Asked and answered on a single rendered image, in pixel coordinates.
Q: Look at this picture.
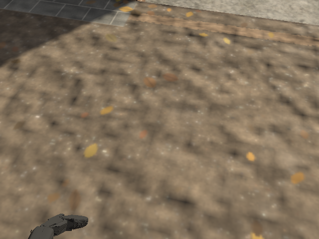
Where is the robot left hand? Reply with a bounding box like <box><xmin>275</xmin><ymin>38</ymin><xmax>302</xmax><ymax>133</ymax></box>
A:
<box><xmin>28</xmin><ymin>213</ymin><xmax>89</xmax><ymax>239</ymax></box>

